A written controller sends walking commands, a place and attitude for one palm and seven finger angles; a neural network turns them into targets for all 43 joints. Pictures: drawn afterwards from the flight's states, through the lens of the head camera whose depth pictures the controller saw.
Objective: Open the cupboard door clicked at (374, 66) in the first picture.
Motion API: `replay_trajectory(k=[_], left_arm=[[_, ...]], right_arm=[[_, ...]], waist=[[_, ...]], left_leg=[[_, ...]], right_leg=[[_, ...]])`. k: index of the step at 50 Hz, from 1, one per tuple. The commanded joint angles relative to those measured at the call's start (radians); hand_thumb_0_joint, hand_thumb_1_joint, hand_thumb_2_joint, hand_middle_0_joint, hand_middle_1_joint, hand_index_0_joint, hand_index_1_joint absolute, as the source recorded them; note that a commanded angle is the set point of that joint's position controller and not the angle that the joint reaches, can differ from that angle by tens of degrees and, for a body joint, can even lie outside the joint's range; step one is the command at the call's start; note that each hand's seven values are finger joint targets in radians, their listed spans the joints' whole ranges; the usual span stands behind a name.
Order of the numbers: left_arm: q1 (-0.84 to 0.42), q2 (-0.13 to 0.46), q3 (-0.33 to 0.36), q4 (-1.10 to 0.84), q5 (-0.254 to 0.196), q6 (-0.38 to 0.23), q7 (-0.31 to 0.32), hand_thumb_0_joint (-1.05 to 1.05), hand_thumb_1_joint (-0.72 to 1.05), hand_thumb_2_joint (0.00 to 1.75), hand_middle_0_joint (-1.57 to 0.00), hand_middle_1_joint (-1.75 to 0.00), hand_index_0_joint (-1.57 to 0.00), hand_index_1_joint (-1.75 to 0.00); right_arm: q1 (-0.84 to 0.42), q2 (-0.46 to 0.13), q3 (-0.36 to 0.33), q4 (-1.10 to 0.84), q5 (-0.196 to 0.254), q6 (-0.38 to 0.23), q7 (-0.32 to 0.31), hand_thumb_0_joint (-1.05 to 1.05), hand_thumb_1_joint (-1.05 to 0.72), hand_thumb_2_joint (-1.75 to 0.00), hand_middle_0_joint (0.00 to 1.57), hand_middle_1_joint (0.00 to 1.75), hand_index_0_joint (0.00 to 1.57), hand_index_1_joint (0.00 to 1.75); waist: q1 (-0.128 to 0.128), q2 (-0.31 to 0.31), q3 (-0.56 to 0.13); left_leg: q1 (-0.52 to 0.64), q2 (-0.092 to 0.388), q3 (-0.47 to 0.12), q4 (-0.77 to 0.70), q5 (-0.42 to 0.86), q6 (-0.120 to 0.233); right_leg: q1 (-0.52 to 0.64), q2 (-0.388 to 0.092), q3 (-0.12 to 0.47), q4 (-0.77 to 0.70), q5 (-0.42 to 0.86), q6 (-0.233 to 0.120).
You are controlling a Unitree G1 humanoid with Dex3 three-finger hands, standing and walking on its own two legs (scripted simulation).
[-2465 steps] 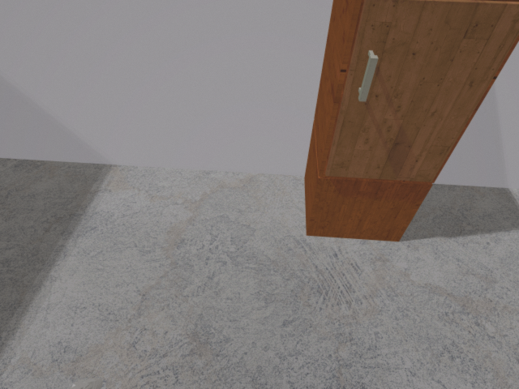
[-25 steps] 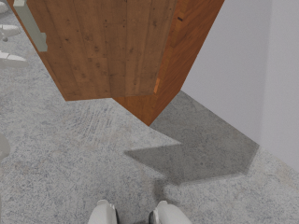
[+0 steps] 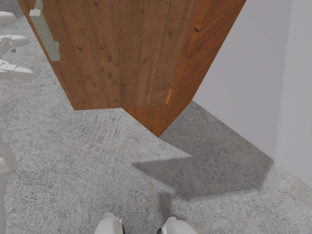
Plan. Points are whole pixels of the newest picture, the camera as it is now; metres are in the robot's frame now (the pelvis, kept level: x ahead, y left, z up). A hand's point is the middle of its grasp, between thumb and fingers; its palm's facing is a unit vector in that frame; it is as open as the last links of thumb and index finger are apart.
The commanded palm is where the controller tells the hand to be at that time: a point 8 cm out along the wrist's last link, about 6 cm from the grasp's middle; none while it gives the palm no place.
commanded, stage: move the hooked fingers beside the handle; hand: left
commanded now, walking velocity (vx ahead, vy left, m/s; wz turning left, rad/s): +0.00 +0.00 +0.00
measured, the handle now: (47, 32) +0.58 +0.22 +0.12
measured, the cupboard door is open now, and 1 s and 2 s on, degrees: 48 47 46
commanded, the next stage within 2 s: slide the fingers in behind the handle in 0.52 s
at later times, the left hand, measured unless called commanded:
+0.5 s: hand (17, 51) +0.51 +0.26 +0.12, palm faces +0.05 -1.00 +0.00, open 14.0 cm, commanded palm +0.51 +0.30 +0.11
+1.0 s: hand (25, 48) +0.53 +0.25 +0.11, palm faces +0.05 -1.00 +0.01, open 14.0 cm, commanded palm +0.52 +0.28 +0.11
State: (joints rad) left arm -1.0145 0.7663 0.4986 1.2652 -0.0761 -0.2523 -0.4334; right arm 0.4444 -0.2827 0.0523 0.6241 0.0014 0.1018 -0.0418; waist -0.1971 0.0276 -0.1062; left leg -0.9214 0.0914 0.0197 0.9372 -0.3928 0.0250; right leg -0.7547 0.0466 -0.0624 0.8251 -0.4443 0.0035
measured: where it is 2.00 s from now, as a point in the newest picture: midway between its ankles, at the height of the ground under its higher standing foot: outside the picture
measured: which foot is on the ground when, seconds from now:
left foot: down 0.00-1.00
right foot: down 0.00-1.00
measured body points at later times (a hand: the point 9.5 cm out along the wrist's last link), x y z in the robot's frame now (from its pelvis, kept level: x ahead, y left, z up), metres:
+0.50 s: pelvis -0.02 +0.00 -0.01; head +0.12 +0.03 +0.42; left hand +0.50 +0.32 +0.12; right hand -0.04 -0.28 -0.10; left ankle +0.02 +0.10 -0.69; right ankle -0.04 -0.13 -0.69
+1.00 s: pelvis -0.01 +0.00 -0.01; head +0.13 +0.03 +0.42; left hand +0.52 +0.31 +0.12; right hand -0.06 -0.27 -0.10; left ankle +0.02 +0.10 -0.69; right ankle -0.04 -0.13 -0.69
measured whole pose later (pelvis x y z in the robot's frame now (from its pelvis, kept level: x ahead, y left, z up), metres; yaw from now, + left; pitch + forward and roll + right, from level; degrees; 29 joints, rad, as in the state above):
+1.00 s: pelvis -0.01 +0.00 -0.01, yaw +0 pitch +23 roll -5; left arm -1.09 0.78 0.48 1.30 -0.06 -0.25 -0.38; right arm 0.47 -0.28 0.06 0.64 0.00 0.08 -0.04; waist -0.22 0.04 -0.09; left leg -0.99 0.10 0.01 0.97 -0.39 0.02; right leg -0.82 0.05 -0.07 0.86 -0.44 0.00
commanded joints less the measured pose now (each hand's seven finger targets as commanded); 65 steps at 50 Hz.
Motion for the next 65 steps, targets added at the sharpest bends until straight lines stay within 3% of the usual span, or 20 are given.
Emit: replay_trajectory(k=[1,6,8,12,16,18,20,24,29,31,33,36,40,42,44,45,49,52,56,65], left_arm=[[-0.450,0.305,0.020,-0.210,-0.022,-0.062,0.015,0.00,-0.50,0.30,-0.30,-1.20,-0.30,-1.20],[-0.442,0.261,-0.003,-0.213,-0.032,-0.084,0.015,0.00,-0.50,0.30,-0.30,-1.20,-0.30,-1.20],[-0.456,0.295,0.012,-0.180,-0.029,-0.075,0.015,0.00,-0.50,0.30,-0.30,-1.20,-0.30,-1.20],[-0.473,0.264,-0.019,-0.188,-0.023,-0.076,0.018,0.00,-0.50,0.30,-0.30,-1.20,-0.30,-1.20],[-0.498,0.306,0.008,-0.183,-0.023,-0.082,0.022,0.00,-0.50,0.30,-0.30,-1.20,-0.30,-1.20],[-0.521,0.279,-0.027,-0.145,-0.017,-0.072,0.021,0.00,-0.50,0.30,-0.30,-1.20,-0.30,-1.20],[-0.547,0.274,-0.037,-0.142,-0.015,-0.074,0.025,0.00,-0.50,0.30,-0.30,-1.20,-0.30,-1.20],[-0.574,0.349,-0.001,-0.128,-0.002,-0.073,0.031,0.00,-0.50,0.30,-0.30,-1.20,-0.30,-1.20],[-0.556,0.358,0.010,-0.162,0.010,-0.072,0.031,0.00,-0.50,0.30,-0.30,-1.20,-0.30,-1.20],[-0.507,0.379,0.034,-0.134,0.007,-0.062,0.028,0.00,-0.50,0.30,-0.30,-1.20,-0.30,-1.20],[-0.518,0.344,0.005,-0.123,0.008,-0.045,0.028,0.00,-0.50,0.30,-0.30,-1.20,-0.30,-1.20],[-0.535,0.385,0.035,-0.168,0.011,-0.054,0.038,0.00,-0.50,0.30,-0.30,-1.20,-0.30,-1.20],[-0.549,0.326,0.000,-0.175,0.009,-0.062,0.047,0.00,-0.50,0.30,-0.30,-1.20,-0.30,-1.20],[-0.540,0.346,0.026,-0.196,0.004,-0.066,0.051,0.00,-0.50,0.30,-0.30,-1.20,-0.30,-1.20],[-0.508,0.301,0.002,-0.194,0.002,-0.059,0.050,0.00,-0.50,0.30,-0.30,-1.20,-0.30,-1.20],[-0.515,0.266,-0.014,-0.203,-0.003,-0.061,0.050,0.00,-0.50,0.30,-0.30,-1.20,-0.30,-1.20],[-0.514,0.241,-0.037,-0.170,-0.003,-0.041,0.061,0.00,-0.50,0.30,-0.30,-1.20,-0.30,-1.20],[-0.552,0.219,-0.048,-0.206,0.004,-0.052,0.077,0.00,-0.50,0.30,-0.30,-1.20,-0.30,-1.20],[-0.548,0.111,-0.101,-0.221,-0.014,-0.057,0.090,0.00,-0.50,0.30,-0.30,-1.20,-0.30,-1.20],[-0.598,0.160,-0.054,-0.229,0.007,-0.076,0.149,0.00,-0.50,0.30,-0.30,-1.20,-0.30,-1.20]], right_arm=[[0.184,-0.208,-0.076,-0.037,-0.001,-0.010,-0.015,0.00,-0.90,-0.90,0.20,0.30,0.20,0.30],[0.165,-0.203,-0.076,-0.043,0.002,-0.016,-0.014,0.00,-0.90,-0.90,0.20,0.30,0.20,0.30],[0.162,-0.210,-0.072,-0.044,0.005,-0.016,-0.019,0.00,-0.90,-0.90,0.20,0.30,0.20,0.30],[0.159,-0.205,-0.068,-0.044,0.003,-0.021,-0.020,0.00,-0.90,-0.90,0.20,0.30,0.20,0.30],[0.164,-0.210,-0.066,-0.039,0.002,-0.027,-0.023,0.00,-0.90,-0.90,0.20,0.30,0.20,0.30],[0.160,-0.209,-0.061,-0.038,0.005,-0.030,-0.025,0.00,-0.90,-0.90,0.20,0.30,0.20,0.30],[0.165,-0.207,-0.055,-0.039,0.005,-0.037,-0.028,0.00,-0.90,-0.90,0.20,0.30,0.20,0.30],[0.182,-0.215,-0.052,-0.030,0.002,-0.044,-0.034,0.00,-0.90,-0.90,0.20,0.30,0.20,0.30],[0.201,-0.211,-0.057,-0.029,-0.004,-0.044,-0.030,0.00,-0.90,-0.90,0.20,0.30,0.20,0.30],[0.208,-0.213,-0.056,-0.030,-0.003,-0.038,-0.028,0.00,-0.90,-0.90,0.20,0.30,0.20,0.30],[0.206,-0.209,-0.055,-0.034,-0.001,-0.037,-0.025,0.00,-0.90,-0.90,0.20,0.30,0.20,0.30],[0.217,-0.212,-0.059,-0.029,-0.004,-0.035,-0.026,0.00,-0.90,-0.90,0.20,0.30,0.20,0.30],[0.219,-0.206,-0.061,-0.022,-0.006,-0.039,-0.022,0.00,-0.90,-0.90,0.20,0.30,0.20,0.30],[0.228,-0.210,-0.067,-0.016,-0.009,-0.039,-0.018,0.00,-0.90,-0.90,0.20,0.30,0.20,0.30],[0.224,-0.203,-0.069,-0.017,-0.009,-0.036,-0.013,0.00,-0.90,-0.90,0.20,0.30,0.20,0.30],[0.228,-0.201,-0.070,-0.014,-0.012,-0.037,-0.009,0.00,-0.90,-0.90,0.20,0.30,0.20,0.30],[0.220,-0.203,-0.070,-0.011,-0.007,-0.035,-0.009,0.00,-0.90,-0.90,0.20,0.30,0.20,0.30],[0.226,-0.201,-0.074,-0.003,-0.013,-0.037,-0.007,0.00,-0.90,-0.90,0.20,0.30,0.20,0.30],[0.220,-0.194,-0.081,0.004,-0.017,-0.043,0.003,0.00,-0.90,-0.90,0.20,0.30,0.20,0.30],[0.212,-0.190,-0.075,0.003,-0.023,-0.050,0.012,0.00,-0.90,-0.90,0.20,0.30,0.20,0.30]], waist=[[-0.008,0.201,-0.431],[-0.009,0.209,-0.445],[-0.014,0.168,-0.410],[-0.015,0.210,-0.427],[-0.015,0.189,-0.440],[-0.037,0.170,-0.389],[-0.039,0.196,-0.377],[-0.043,0.185,-0.417],[-0.026,0.243,-0.488],[-0.020,0.203,-0.480],[-0.029,0.194,-0.438],[-0.025,0.196,-0.475],[-0.038,0.232,-0.444],[-0.028,0.238,-0.490],[-0.022,0.251,-0.481],[-0.031,0.240,-0.481],[-0.044,0.195,-0.422],[-0.041,0.246,-0.458],[-0.054,0.230,-0.463],[-0.048,0.216,-0.460]], left_leg=[[0.576,-0.033,-0.085,-0.047,0.487,0.007],[0.597,-0.033,-0.085,-0.041,0.485,0.005],[0.546,-0.034,-0.088,-0.047,0.429,0.008],[0.562,-0.034,-0.090,-0.045,0.425,0.005],[0.545,-0.032,-0.095,-0.042,0.401,0.007],[0.497,-0.033,-0.092,-0.040,0.337,0.012],[0.488,-0.035,-0.091,-0.042,0.316,0.013],[0.465,-0.028,-0.095,-0.029,0.302,0.015],[0.507,-0.027,-0.092,-0.019,0.370,0.011],[0.486,-0.028,-0.088,-0.018,0.387,0.013],[0.447,-0.032,-0.080,-0.023,0.350,0.016],[0.458,-0.030,-0.080,-0.020,0.368,0.018],[0.487,-0.029,-0.084,-0.024,0.363,0.015],[0.522,-0.027,-0.088,-0.018,0.408,0.012],[0.536,-0.029,-0.086,-0.022,0.431,0.008],[0.553,-0.030,-0.090,-0.021,0.445,0.011],[0.506,-0.031,-0.086,-0.029,0.399,0.014],[0.572,-0.027,-0.101,-0.027,0.445,0.005],[0.619,-0.025,-0.109,-0.024,0.482,0.002],[0.554,-0.036,-0.099,-0.014,0.462,0.009]], right_leg=[[-0.040,0.038,0.010,-0.069,0.383,-0.014],[-0.049,0.040,0.011,-0.067,0.375,-0.015],[-0.046,0.037,0.012,-0.068,0.342,-0.012],[-0.067,0.034,0.011,-0.064,0.327,-0.014],[-0.062,0.034,0.013,-0.061,0.309,-0.014],[-0.087,0.033,0.016,-0.069,0.266,-0.010],[-0.098,0.033,0.017,-0.068,0.244,-0.014],[-0.091,0.031,0.022,-0.060,0.231,-0.009],[-0.078,0.035,0.021,-0.049,0.278,-0.012],[-0.061,0.037,0.017,-0.046,0.302,-0.010],[-0.062,0.039,0.018,-0.055,0.287,-0.006],[-0.040,0.040,0.021,-0.052,0.307,-0.007],[-0.084,0.042,0.016,-0.058,0.283,-0.012],[-0.073,0.042,0.016,-0.055,0.313,-0.012],[-0.073,0.043,0.011,-0.053,0.332,-0.013],[-0.084,0.045,0.007,-0.053,0.336,-0.014],[-0.084,0.044,0.009,-0.066,0.321,-0.010],[-0.113,0.041,0.002,-0.056,0.320,-0.017],[-0.135,0.044,-0.003,-0.060,0.334,-0.017],[-0.091,0.038,0.007,-0.042,0.355,-0.017]])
